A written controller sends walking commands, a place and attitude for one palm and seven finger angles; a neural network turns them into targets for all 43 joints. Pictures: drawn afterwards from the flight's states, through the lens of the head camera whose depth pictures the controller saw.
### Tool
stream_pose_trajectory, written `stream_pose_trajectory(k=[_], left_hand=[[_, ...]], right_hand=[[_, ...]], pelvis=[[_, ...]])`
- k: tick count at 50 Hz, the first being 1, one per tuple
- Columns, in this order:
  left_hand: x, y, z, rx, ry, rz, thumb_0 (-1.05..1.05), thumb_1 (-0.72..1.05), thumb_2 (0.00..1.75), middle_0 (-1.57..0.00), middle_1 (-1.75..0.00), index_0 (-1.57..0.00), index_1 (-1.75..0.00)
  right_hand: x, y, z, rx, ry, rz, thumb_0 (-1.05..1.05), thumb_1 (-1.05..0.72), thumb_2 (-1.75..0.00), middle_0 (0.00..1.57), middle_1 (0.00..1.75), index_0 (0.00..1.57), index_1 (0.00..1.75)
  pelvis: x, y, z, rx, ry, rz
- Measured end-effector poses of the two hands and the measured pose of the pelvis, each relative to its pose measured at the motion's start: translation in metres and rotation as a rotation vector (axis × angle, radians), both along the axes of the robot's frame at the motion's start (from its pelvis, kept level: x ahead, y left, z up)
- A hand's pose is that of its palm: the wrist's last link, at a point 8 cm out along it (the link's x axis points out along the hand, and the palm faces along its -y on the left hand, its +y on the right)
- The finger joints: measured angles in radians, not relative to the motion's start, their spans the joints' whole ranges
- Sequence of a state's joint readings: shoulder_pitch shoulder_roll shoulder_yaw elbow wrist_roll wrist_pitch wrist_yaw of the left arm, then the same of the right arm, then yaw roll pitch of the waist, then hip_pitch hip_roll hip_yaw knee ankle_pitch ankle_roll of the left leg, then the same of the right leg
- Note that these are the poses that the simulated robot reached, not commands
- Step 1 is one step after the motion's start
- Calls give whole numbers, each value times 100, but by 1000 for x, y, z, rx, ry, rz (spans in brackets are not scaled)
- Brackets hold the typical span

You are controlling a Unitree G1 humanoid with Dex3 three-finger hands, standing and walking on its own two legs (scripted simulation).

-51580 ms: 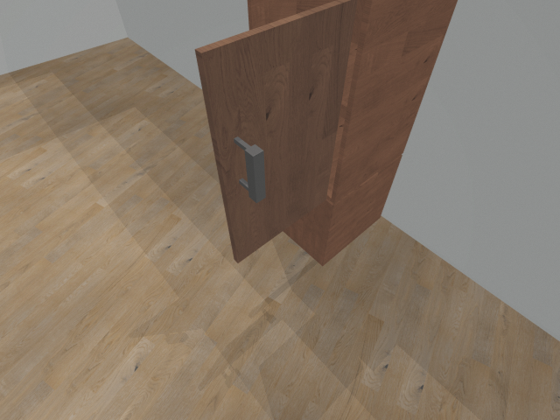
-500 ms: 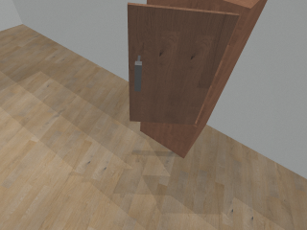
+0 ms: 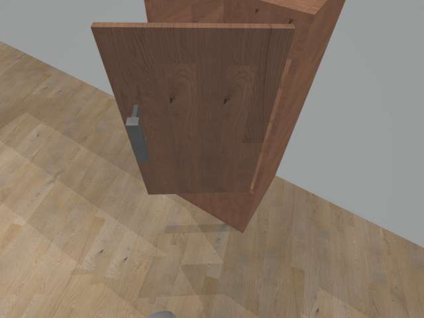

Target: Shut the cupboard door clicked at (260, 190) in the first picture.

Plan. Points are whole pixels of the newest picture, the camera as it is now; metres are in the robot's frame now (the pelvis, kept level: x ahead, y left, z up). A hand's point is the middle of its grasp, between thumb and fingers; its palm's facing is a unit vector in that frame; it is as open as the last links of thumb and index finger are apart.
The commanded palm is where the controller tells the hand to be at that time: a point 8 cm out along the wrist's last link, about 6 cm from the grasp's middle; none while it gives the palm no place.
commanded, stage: come to a stop and stand still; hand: left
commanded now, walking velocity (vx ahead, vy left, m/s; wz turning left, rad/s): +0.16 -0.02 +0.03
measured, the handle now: (139, 133) +0.51 +0.19 +0.01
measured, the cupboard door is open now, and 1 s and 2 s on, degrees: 34 34 34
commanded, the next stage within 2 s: look again from close up in 0.94 s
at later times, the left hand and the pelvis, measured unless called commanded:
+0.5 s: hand out of the picture +0.09 +0.17 -0.16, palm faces +0.03 -0.95 -0.30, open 7.4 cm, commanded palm none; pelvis +0.08 -0.03 +0.00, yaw +0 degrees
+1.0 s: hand out of the picture +0.12 +0.17 -0.17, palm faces +0.02 -0.98 -0.22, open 7.3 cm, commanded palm none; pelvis +0.08 -0.01 +0.00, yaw +0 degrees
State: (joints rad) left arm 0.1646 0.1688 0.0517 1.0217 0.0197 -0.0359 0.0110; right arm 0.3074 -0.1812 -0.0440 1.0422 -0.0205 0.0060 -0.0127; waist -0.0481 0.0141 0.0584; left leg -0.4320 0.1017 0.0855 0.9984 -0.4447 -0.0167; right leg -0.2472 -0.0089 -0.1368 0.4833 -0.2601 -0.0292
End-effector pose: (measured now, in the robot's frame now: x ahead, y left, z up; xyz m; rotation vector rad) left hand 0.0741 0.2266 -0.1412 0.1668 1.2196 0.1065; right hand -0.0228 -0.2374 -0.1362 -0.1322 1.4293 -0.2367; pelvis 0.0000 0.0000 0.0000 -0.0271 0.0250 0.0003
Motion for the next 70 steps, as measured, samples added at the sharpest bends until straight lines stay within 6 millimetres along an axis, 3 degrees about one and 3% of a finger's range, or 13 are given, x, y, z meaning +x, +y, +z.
stream_pose_trajectory(k=[4, 8, 12, 17, 23, 29, 36, 41, 45, 50, 58, 70], left_hand=[[2, 3, -9, -13, 45, 43, 0, 94, 90, -20, -30, -20, -30], [6, 0, -20, -22, 102, 82, 0, 93, 90, -20, -29, -20, -30], [10, -9, -12, -15, 144, 97, 0, 92, 90, -20, -29, -20, -30], [17, -14, 3, 40, 145, 102, 1, 91, 90, -20, -29, -20, -30], [17, -14, 14, 110, 140, 84, 0, 91, 90, -20, -29, -20, -30], [6, -12, 20, 118, 177, 81, 0, 91, 90, -20, -30, -20, -30], [-2, 1, 2, 77, 209, 92, 0, 90, 90, -20, -30, -20, -30], [11, 10, -13, 59, 196, 95, 1, 91, 90, -20, -30, -20, -30], [28, 7, -9, 47, 137, 82, 1, 91, 90, -20, -29, -20, -30], [39, -5, 3, 31, 93, 46, 1, 91, 90, -20, -29, -20, -30], [45, -6, 5, 53, 51, -16, 1, 92, 90, -20, -30, -20, -30], [47, 4, 9, 67, 51, -26, 1, 91, 90, -20, -29, -20, -30]], right_hand=[[80, 3, 3, -7, -141, 72, 0, -91, -90, 20, 30, 20, 30], [136, 8, 5, -20, -209, 120, 0, -92, -90, 20, 30, 20, 30], [172, 11, 6, 2, -222, 136, 0, -92, -90, 20, 30, 20, 30], [191, -3, -2, 34, -215, 129, 0, -91, -90, 21, 30, 20, 30], [193, -33, -11, 23, -176, 110, 0, -91, -90, 21, 30, 20, 30], [190, -43, -7, 10, -148, 112, 0, -91, -90, 20, 30, 20, 30], [192, -23, -6, -3, -157, 134, 0, -91, -90, 20, 30, 20, 30], [177, -3, -7, -7, -156, 139, 0, -91, -90, 20, 30, 20, 30], [157, 8, -10, 24, -118, 135, 0, -90, -90, 20, 30, 20, 30], [138, 3, -8, 38, -97, 80, 0, -93, -90, 21, 30, 20, 30], [113, -5, -7, 30, -118, 46, 0, -92, -90, 20, 30, 20, 30], [95, 12, -13, 73, -69, 53, 0, -91, -90, 20, 30, 20, 30]], pelvis=[[30, -1, -3, -11, -6, 8], [60, -2, -6, 4, -15, 4], [74, -8, -1, 27, -10, 7], [78, -21, 1, 32, 7, 8], [75, -32, 0, 64, 17, -8], [77, -29, 4, 74, 11, -13], [86, -13, -4, 52, -3, -9], [86, -6, -10, 61, -27, -16], [80, -7, -6, 61, -34, -6], [81, -8, 1, 47, -40, -5], [77, -8, 0, 24, -28, -18], [77, -5, 0, 39, -39, -26]])
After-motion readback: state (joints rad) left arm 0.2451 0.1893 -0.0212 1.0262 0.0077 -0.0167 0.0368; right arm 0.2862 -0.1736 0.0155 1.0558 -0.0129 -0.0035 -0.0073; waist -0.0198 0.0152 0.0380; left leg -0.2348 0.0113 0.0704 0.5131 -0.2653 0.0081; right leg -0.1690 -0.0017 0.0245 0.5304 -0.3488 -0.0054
